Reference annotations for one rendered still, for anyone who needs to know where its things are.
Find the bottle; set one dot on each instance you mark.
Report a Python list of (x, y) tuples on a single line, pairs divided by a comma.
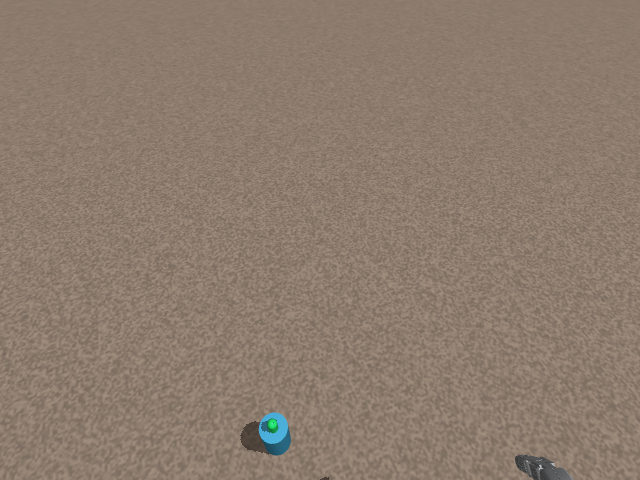
[(274, 432)]

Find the right robot hand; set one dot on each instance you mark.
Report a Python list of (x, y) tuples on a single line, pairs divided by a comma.
[(541, 468)]

